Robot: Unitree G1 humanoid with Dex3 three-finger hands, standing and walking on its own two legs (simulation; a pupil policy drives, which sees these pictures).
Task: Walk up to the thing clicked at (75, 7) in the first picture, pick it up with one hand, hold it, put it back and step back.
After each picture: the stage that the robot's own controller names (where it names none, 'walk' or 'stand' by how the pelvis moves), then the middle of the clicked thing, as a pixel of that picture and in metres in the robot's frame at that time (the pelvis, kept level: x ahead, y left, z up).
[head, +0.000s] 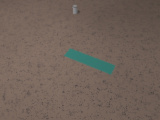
stand; (75, 9) +2.08 +0.11 -0.72
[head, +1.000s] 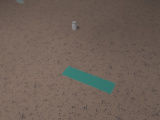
walk; (74, 25) +1.95 +0.27 -0.71
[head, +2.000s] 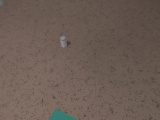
walk; (63, 41) +1.32 +0.32 -0.72
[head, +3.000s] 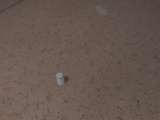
walk; (60, 78) +0.84 +0.29 -0.72
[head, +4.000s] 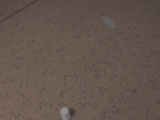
walk; (65, 114) +0.50 +0.21 -0.71
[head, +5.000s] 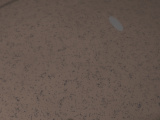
stand; out of the picture +0.34 +0.14 -0.70
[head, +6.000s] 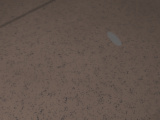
stand; out of the picture +0.28 +0.14 -0.72
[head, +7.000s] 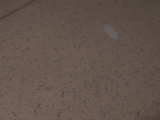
stand; out of the picture +0.29 +0.16 -0.73
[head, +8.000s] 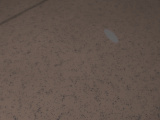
stand; out of the picture +0.29 +0.17 -0.73
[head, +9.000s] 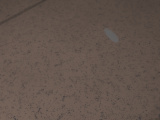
stand; out of the picture +0.28 +0.17 -0.73
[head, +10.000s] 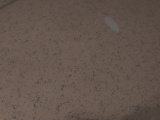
go down; out of the picture +0.29 +0.16 -0.72
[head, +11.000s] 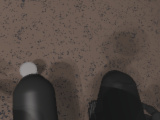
go down; (29, 72) +0.37 +0.19 -0.29
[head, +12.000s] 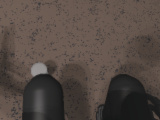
close in; (40, 73) +0.37 +0.18 -0.29
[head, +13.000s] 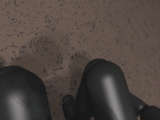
close in; out of the picture +0.36 +0.21 -0.22
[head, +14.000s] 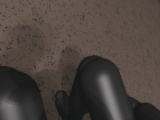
close; out of the picture +0.37 +0.23 -0.21
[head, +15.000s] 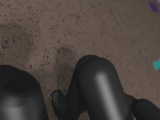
lift; out of the picture +0.37 +0.22 -0.21
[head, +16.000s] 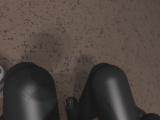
lift; out of the picture +0.30 +0.24 -0.18
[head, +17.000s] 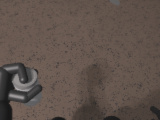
lift; (28, 87) +0.31 +0.18 +0.02
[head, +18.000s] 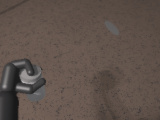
hold; (33, 83) +0.33 +0.18 +0.03
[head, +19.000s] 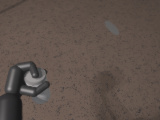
hold; (38, 86) +0.32 +0.17 +0.02
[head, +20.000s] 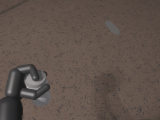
hold; (38, 88) +0.32 +0.17 +0.02
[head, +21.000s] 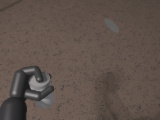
crouch; (42, 90) +0.31 +0.15 +0.00
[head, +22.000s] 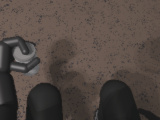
crouch; (27, 60) +0.40 +0.19 -0.09
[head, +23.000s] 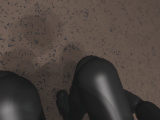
lower; out of the picture +0.40 +0.27 -0.21
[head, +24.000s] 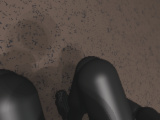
lower; out of the picture +0.38 +0.26 -0.22
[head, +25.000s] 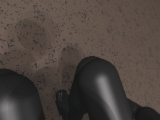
lower; out of the picture +0.38 +0.25 -0.22
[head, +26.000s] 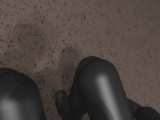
lower; out of the picture +0.38 +0.26 -0.22
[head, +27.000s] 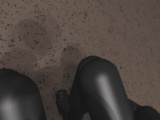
open; out of the picture +0.37 +0.23 -0.22
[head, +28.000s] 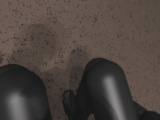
stand; out of the picture +0.36 +0.22 -0.23
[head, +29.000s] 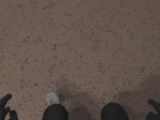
walk; (53, 99) +0.35 +0.18 -0.52
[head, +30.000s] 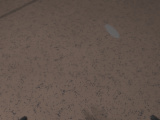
stand; out of the picture +0.31 +0.16 -0.66
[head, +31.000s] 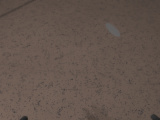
stand; out of the picture +0.31 +0.16 -0.66
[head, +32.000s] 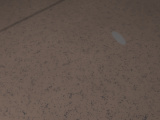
stand; out of the picture +0.34 +0.16 -0.72
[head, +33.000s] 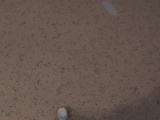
walk; (62, 114) +0.36 +0.12 -0.71
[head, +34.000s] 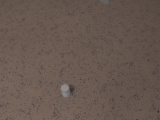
walk; (65, 90) +0.57 +0.17 -0.69
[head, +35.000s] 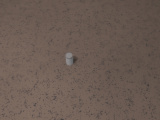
walk; (69, 59) +0.91 +0.15 -0.69
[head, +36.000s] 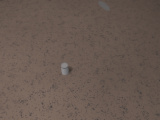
stand; (64, 69) +0.92 +0.17 -0.71
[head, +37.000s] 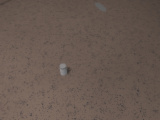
stand; (63, 69) +0.95 +0.20 -0.72
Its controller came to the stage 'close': yes
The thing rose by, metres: 0.73
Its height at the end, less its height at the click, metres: +0.00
